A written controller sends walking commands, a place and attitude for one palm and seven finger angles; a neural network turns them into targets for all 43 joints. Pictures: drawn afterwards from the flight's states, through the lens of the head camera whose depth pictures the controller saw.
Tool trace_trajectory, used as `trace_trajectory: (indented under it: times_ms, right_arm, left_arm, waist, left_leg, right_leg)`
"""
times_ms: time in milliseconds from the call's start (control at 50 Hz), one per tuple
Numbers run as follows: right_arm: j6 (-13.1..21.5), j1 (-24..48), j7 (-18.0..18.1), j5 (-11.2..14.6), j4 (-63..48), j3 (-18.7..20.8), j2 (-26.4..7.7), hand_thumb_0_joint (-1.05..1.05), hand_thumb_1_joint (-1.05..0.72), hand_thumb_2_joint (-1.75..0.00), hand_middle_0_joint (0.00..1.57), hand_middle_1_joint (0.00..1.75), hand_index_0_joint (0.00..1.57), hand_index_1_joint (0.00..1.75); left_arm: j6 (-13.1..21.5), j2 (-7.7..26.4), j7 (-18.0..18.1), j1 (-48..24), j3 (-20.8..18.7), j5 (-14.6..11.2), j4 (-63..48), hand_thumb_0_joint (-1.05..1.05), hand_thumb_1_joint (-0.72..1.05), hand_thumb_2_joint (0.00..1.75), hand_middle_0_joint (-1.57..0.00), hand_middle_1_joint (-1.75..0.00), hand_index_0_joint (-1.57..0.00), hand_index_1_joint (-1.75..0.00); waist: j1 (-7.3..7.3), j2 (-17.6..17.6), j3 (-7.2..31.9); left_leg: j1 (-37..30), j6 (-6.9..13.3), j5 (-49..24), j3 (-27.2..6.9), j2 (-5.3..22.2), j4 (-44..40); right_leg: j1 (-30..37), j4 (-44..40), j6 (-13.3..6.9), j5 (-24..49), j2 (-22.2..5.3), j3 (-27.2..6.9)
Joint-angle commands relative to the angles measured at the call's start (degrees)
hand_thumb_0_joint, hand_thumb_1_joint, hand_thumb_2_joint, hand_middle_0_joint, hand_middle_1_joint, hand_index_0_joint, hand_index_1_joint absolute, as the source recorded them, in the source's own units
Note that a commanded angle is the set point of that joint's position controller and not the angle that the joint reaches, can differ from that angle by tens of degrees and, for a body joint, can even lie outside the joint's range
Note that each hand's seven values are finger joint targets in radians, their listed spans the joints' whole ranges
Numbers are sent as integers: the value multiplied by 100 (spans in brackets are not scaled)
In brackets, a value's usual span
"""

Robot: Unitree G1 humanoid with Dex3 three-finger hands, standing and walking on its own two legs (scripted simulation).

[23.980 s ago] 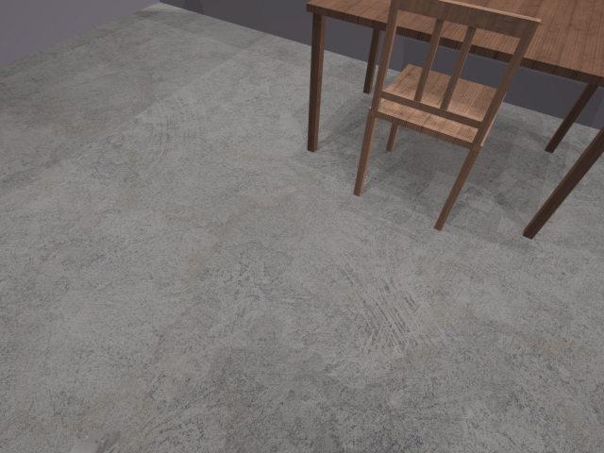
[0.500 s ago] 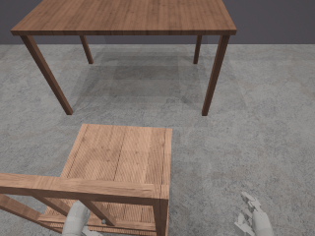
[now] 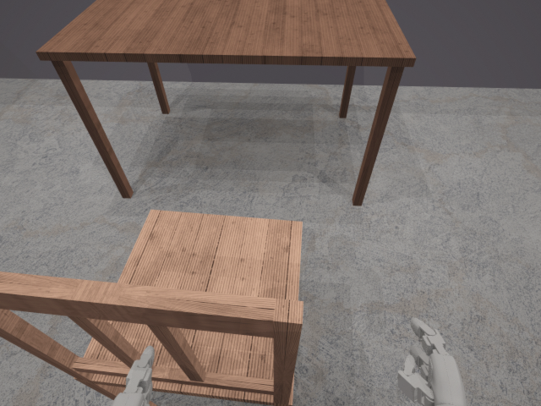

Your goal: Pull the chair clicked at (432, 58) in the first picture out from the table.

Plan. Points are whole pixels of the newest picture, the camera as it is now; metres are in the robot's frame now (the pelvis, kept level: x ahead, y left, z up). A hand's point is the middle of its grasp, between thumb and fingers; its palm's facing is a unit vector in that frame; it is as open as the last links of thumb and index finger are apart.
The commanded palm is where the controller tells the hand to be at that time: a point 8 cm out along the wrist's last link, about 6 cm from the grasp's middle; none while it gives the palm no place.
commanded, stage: draw the fingers out of the gap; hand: left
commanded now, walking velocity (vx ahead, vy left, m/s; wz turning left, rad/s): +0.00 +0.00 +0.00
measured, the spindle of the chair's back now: (117, 345) +0.22 +0.24 -0.02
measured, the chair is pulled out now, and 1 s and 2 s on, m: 0.73 0.72 0.71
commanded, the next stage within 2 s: draw the hand back to the body in 0.14 s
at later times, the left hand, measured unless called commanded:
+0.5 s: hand out of the picture +0.11 +0.15 +0.04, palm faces +0.11 -0.99 -0.06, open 17.4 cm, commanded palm +0.05 +0.21 +0.06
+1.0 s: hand out of the picture +0.12 +0.19 +0.09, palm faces +0.04 -0.90 -0.43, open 14.4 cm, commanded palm +0.09 +0.26 +0.16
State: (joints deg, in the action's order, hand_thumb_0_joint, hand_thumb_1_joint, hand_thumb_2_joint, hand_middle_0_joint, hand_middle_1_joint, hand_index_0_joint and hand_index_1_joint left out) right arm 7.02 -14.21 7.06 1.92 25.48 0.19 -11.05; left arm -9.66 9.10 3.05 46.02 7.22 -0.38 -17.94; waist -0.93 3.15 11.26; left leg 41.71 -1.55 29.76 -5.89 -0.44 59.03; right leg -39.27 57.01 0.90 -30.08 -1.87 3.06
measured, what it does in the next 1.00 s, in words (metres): stands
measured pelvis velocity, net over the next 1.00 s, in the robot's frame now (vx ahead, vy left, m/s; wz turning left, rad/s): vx -0.02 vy -0.01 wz -0.01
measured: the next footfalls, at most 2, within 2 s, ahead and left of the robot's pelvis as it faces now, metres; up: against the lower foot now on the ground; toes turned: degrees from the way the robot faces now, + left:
none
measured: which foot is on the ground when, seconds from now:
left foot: down 0.00-1.00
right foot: down 0.00-1.00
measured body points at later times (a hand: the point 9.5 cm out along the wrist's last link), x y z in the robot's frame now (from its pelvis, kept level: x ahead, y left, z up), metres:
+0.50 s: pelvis -0.01 +0.00 -0.01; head +0.02 +0.00 +0.43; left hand +0.10 +0.20 +0.05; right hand +0.19 -0.22 -0.08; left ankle -0.01 +0.14 -0.67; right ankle -0.02 -0.13 -0.67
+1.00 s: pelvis -0.02 -0.01 +0.03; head -0.02 -0.03 +0.48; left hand +0.11 +0.24 +0.12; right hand +0.17 -0.22 -0.04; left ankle -0.01 +0.14 -0.67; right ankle -0.02 -0.13 -0.67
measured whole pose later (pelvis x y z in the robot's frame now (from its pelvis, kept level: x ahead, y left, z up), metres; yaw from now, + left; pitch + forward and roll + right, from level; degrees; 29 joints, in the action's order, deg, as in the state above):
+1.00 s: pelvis -0.02 -0.01 +0.03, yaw +0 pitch +1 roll -2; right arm 8.8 -11.3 10.7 2.3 32.8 -2.8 -10.1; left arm -3.4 23.2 3.6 44.2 -2.6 -2.2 -25.1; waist 1.8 5.7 2.9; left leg 24.8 -2.2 23.9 -6.0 1.8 47.1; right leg -21.9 43.3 0.1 -22.9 0.2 3.4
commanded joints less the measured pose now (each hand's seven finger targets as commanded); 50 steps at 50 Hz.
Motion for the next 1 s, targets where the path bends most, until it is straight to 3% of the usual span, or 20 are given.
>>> trace_trajectory:
  times_ms: [0,60,100,160,240,260,300,360,480,520,600,680,720,740,760,780,800,820,860,980]
  right_arm:
    - [282,525,84,28,-1057,267,-557,0,-90,-90,20,30,20,30]
    - [275,528,94,42,-1074,279,-552,0,-90,-90,20,30,20,30]
    - [305,525,98,49,-1142,305,-541,0,-90,-90,20,30,20,30]
    - [297,520,115,49,-1136,329,-527,0,-90,-90,20,30,20,30]
    - [271,555,117,65,-1191,365,-497,0,-90,-90,20,30,20,30]
    - [406,506,108,69,-1156,350,-478,0,-90,-90,20,30,20,30]
    - [521,428,121,79,-1010,398,-495,0,-90,-90,20,30,20,30]
    - [592,424,83,124,-903,402,-454,0,-90,-90,20,30,20,30]
    - [618,632,-80,160,-689,465,-391,0,-90,-90,20,30,20,30]
    - [628,654,-81,186,-694,448,-387,0,-90,-90,20,30,20,30]
    - [668,737,-87,252,-554,425,-363,0,-90,-90,20,30,20,30]
    - [756,818,-9,314,-562,355,-371,0,-90,-90,20,30,20,30]
    - [813,862,51,325,-479,293,-359,0,-90,-90,20,30,20,30]
    - [859,867,74,356,-435,275,-350,0,-90,-90,20,30,20,30]
    - [637,902,219,145,-452,112,-354,0,-90,-90,20,30,20,30]
    - [593,880,277,137,-643,-13,-245,0,-90,-90,20,30,20,30]
    - [549,877,329,128,-510,-22,-267,0,-90,-90,20,30,20,30]
    - [492,918,374,108,-414,-76,-240,0,-90,-90,20,30,20,30]
    - [427,1031,432,71,-339,-117,-300,0,-90,-90,20,30,20,30]
    - [581,1168,401,7,-134,-194,-398,0,-90,-90,20,30,20,30]
  left_arm:
    - [336,364,48,779,-166,43,-1288,0,-55,20,0,0,0,0]
    - [408,357,7,1041,-176,27,-1333,0,-55,20,0,0,0,0]
    - [462,292,-17,1215,-48,71,-1571,0,-55,20,0,0,0,0]
    - [506,298,-38,1500,-69,78,-1506,0,-55,20,0,0,0,0]
    - [541,324,-65,1830,-63,159,-1605,0,-55,20,0,0,0,0]
    - [1095,-115,-171,1443,-81,-463,-2094,0,-55,20,0,0,0,0]
    - [1532,300,-222,1438,-437,-525,-2039,0,-55,20,0,0,0,0]
    - [2029,310,-338,1380,-562,-635,-2172,0,-55,20,0,0,0,0]
    - [2937,537,-760,1218,-892,-864,-1924,0,-55,20,0,0,0,0]
    - [3182,791,-844,913,-1127,-964,-2317,0,-55,20,0,0,0,0]
    - [3435,886,-1079,658,-1498,-1252,-2068,0,-55,20,0,0,0,0]
    - [3278,1142,-1161,315,-1966,-1584,-2251,0,-48,24,-1,-2,-1,-2]
    - [3185,1271,-1123,199,-2189,-1684,-2286,0,-41,27,-2,-3,-2,-3]
    - [3158,1273,-1114,93,-2253,-1707,-2245,0,-37,29,-2,-4,-2,-4]
    - [2254,2521,-268,324,-2608,-529,-2112,0,-33,31,-3,-5,-3,-5]
    - [1856,1856,42,145,-2160,-467,-2712,0,-30,32,-4,-5,-4,-5]
    - [1565,1932,279,-106,-2264,-346,-2673,0,-26,34,-4,-6,-4,-6]
    - [1359,1778,421,-76,-2162,-277,-2371,0,-22,36,-4,-7,-4,-7]
    - [1216,1960,585,-393,-2339,-237,-2333,0,-15,39,-5,-8,-5,-8]
    - [1184,2231,758,-1039,-2690,-202,-2339,0,7,50,-8,-13,-8,-13]
  waist:
    - [1,-246,206]
    - [12,-304,181]
    - [48,-80,269]
    - [41,-406,231]
    - [71,-325,209]
    - [36,-517,66]
    - [103,-412,257]
    - [143,55,346]
    - [213,-369,347]
    - [233,45,469]
    - [234,-86,447]
    - [243,-141,516]
    - [275,163,389]
    - [261,72,280]
    - [680,246,588]
    - [437,354,177]
    - [434,532,42]
    - [400,425,-414]
    - [405,99,-627]
    - [430,340,-775]
  left_leg:
    - [-357,343,-1474,314,-34,-819]
    - [-291,340,-1374,316,-38,-779]
    - [-358,344,-1507,309,-37,-773]
    - [-237,354,-1426,309,-57,-704]
    - [-211,350,-1411,322,-57,-659]
    - [-81,318,-1439,323,-115,-541]
    - [-73,318,-1492,315,-103,-483]
    - [-274,273,-1589,333,-95,-483]
    - [12,265,-1529,304,-28,-382]
    - [-141,273,-1510,338,-38,-408]
    - [-222,270,-1494,278,1,-471]
    - [-483,265,-1311,243,5,-678]
    - [-607,254,-1307,222,10,-800]
    - [-694,252,-1246,212,32,-879]
    - [-1039,234,-1201,208,274,-1212]
    - [-1125,252,-1167,260,228,-1317]
    - [-1264,246,-1167,267,248,-1384]
    - [-1355,245,-1118,286,269,-1459]
    - [-1615,249,-1009,299,284,-1642]
    - [-2351,224,-1017,328,247,-2304]
  right_leg:
    - [296,-927,-173,1222,56,227]
    - [199,-885,-161,1093,70,256]
    - [191,-837,-191,1170,64,251]
    - [154,-815,-163,1153,76,271]
    - [60,-758,-172,1120,79,265]
    - [-94,-692,-166,1174,129,403]
    - [-38,-636,-191,1198,141,336]
    - [-117,-541,-197,1112,132,344]
    - [-32,-435,-179,1190,134,259]
    - [31,-445,-208,1081,132,204]
    - [153,-601,-195,1053,142,202]
    - [506,-889,-164,874,115,128]
    - [637,-1049,-184,833,92,108]
    - [621,-1134,-176,744,107,153]
    - [1196,-1525,-348,729,-105,-171]
    - [1195,-1732,-302,750,-175,-77]
    - [1258,-1877,-333,728,-161,-50]
    - [1142,-2019,-325,685,-143,23]
    - [1248,-2366,-291,540,-140,23]
    - [1839,-2920,-280,670,-165,5]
